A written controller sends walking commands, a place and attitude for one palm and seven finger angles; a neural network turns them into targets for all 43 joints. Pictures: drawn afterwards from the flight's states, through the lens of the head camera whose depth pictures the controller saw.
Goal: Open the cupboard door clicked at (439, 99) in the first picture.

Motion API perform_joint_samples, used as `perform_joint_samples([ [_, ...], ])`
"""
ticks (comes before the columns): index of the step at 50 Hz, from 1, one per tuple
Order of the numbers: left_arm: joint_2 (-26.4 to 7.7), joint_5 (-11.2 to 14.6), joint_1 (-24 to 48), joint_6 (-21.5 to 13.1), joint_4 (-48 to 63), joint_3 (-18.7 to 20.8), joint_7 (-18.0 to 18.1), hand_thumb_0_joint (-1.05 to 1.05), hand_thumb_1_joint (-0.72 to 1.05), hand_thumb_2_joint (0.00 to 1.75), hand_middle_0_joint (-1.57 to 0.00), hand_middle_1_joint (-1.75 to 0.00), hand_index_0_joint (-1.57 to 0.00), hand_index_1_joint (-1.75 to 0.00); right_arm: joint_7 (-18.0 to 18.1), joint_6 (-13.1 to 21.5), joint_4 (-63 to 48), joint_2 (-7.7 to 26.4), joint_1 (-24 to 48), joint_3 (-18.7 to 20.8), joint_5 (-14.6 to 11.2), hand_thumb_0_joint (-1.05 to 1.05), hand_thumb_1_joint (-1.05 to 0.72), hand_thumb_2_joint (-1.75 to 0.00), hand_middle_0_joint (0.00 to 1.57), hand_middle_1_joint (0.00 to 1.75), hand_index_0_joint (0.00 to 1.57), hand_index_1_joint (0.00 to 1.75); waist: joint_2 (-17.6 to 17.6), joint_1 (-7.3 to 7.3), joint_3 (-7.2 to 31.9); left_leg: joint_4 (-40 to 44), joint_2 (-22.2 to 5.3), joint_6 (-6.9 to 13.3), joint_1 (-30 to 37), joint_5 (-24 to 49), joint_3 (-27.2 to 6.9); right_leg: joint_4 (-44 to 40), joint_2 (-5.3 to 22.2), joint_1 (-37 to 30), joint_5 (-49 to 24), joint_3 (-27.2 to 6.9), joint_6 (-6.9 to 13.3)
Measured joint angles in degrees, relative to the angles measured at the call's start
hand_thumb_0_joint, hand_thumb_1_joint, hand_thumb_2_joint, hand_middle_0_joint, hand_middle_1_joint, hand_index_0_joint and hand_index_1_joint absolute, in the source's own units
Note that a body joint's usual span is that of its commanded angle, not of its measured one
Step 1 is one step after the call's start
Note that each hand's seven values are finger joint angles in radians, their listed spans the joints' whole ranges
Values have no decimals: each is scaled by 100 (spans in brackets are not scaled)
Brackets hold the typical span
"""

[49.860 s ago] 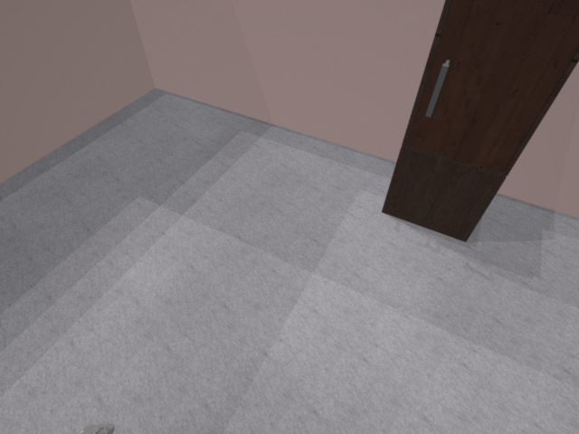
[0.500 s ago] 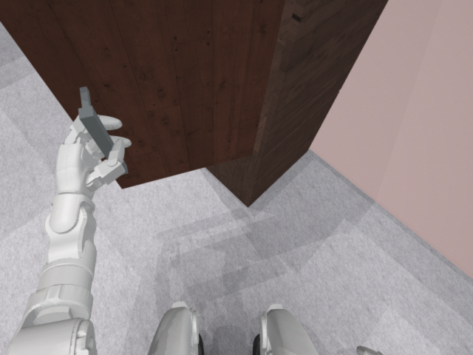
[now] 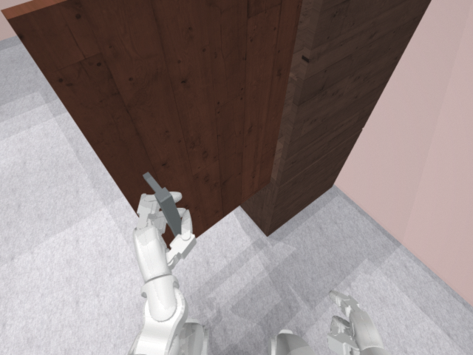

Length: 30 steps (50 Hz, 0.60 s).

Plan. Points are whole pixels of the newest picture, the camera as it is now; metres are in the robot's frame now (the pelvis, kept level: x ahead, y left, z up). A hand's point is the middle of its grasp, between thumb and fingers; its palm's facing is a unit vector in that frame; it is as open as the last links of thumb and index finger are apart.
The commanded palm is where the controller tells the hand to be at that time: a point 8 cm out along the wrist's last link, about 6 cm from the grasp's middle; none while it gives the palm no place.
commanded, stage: pull the door open along its arc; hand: left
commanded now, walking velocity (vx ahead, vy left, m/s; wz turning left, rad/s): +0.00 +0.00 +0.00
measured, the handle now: (167, 212) +0.35 +0.14 +0.01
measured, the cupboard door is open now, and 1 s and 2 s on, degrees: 93 96 98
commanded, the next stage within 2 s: open thumb and fingers to let go in 0.04 s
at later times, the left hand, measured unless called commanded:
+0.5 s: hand (200, 241) +0.30 +0.08 +0.02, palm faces +0.40 -0.92 -0.03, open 9.2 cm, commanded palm +0.25 +0.12 +0.01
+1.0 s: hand (202, 243) +0.30 +0.07 +0.01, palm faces +0.34 -0.94 -0.02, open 15.3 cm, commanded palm +0.25 +0.11 +0.01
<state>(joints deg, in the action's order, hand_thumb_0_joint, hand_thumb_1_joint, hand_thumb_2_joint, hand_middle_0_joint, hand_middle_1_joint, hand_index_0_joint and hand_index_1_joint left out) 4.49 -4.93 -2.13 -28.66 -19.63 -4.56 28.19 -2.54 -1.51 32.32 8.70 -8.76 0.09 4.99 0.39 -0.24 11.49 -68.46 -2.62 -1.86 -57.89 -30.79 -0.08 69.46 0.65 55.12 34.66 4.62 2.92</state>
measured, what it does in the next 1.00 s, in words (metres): stands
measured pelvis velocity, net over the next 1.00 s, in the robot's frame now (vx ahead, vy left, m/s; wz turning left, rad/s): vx -0.02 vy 0.01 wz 0.01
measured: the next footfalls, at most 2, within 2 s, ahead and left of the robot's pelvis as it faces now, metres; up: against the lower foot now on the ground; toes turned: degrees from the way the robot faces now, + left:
none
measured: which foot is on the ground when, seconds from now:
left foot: down 0.00-1.00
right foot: down 0.00-1.00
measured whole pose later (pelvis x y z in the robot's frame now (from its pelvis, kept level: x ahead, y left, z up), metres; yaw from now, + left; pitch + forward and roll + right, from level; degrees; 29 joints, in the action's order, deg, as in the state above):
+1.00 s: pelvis -0.02 +0.01 -0.01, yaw +1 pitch +20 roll -1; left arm 6.9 -8.9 3.0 -28.2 -24.4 -10.3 34.7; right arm -1.1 2.4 35.4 9.8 -9.2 0.6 6.0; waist 1.6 -0.3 11.0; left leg -71.4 -1.6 -1.2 -61.9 -29.5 -1.0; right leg 72.0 1.6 58.3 33.6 5.4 2.5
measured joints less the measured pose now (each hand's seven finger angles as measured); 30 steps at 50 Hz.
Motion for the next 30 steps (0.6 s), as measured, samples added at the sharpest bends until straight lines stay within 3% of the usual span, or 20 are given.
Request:
perform_joint_samples([
  [4,131,-54,-268,6,181,-216,143,1,67,71,-33,-131,-36,-133,4,166,71,95,-109,54,36,1,-90,-90,20,30,20,30,34,-9,15,41,24,-60,7,21,-66,6,19,-17,38,67,57],
  [9,198,-309,-284,-60,166,-446,378,1,72,77,-32,-132,-35,-133,79,347,223,221,-159,121,102,1,-90,-90,20,30,20,30,48,-11,14,-28,68,-102,-126,35,-135,139,59,109,101,134,116],
  [15,99,-237,117,-65,-110,-290,409,0,65,78,-35,-132,-35,-133,179,367,378,271,-112,193,89,1,-91,-90,20,30,20,30,66,12,-18,-144,89,-145,-297,62,-180,311,83,286,128,175,165],
  [21,63,0,184,13,-167,-203,299,1,42,69,-35,-130,-35,-130,192,374,372,239,-142,177,45,1,-91,-90,20,30,20,30,103,-7,-51,-52,87,-141,-229,138,-161,244,78,241,55,156,170],
  [30,99,-77,303,-122,-374,-211,338,0,-11,46,-32,-124,-33,-124,159,394,380,228,-161,155,53,1,-91,-90,20,30,20,30,99,-8,-9,-97,89,-106,-263,160,-149,240,79,257,-3,139,131],
])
